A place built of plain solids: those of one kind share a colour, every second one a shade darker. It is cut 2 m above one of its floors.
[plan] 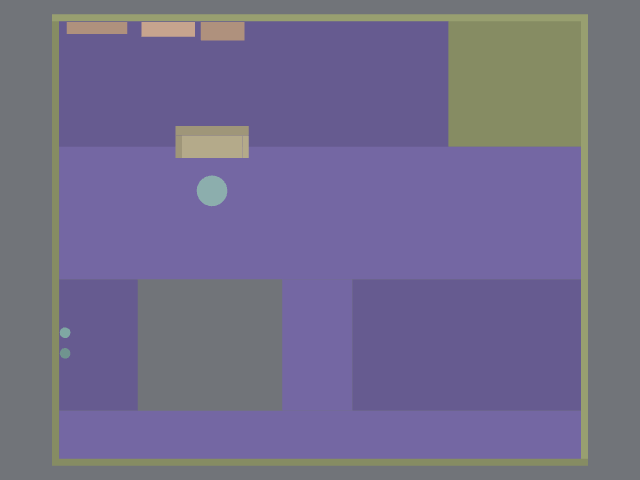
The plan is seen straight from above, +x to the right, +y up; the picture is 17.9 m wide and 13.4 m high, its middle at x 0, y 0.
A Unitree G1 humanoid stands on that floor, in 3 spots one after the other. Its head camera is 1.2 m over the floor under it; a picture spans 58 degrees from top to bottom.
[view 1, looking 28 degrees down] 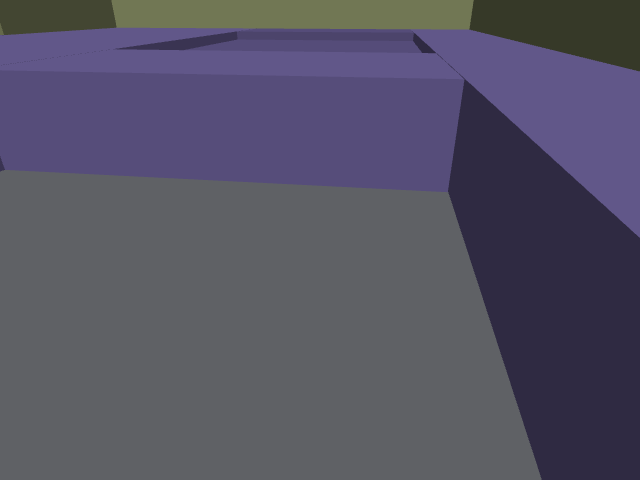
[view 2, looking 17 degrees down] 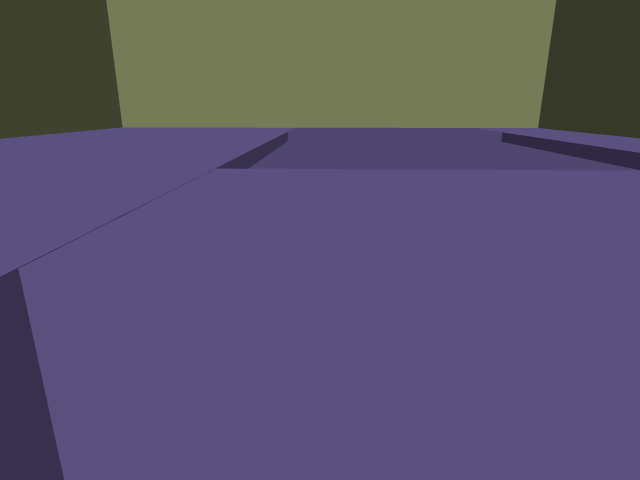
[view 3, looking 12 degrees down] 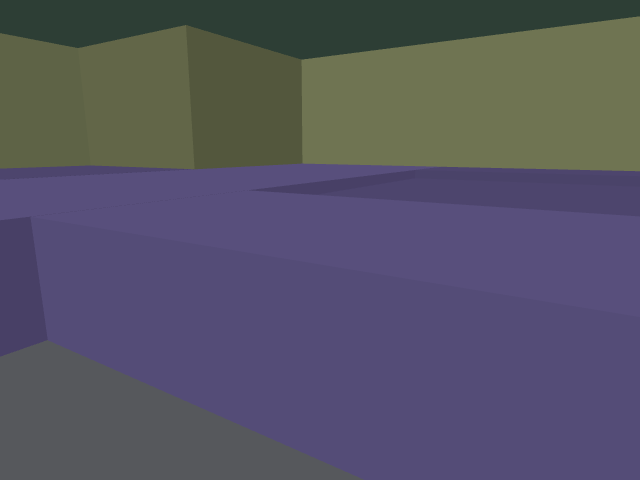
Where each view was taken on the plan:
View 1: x -4.17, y -4.24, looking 8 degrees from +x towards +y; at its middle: ground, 2.56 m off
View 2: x -2.09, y -1.93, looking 2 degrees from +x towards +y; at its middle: floor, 1.38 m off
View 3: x -2.31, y -3.93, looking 32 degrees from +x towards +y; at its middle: floor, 1.94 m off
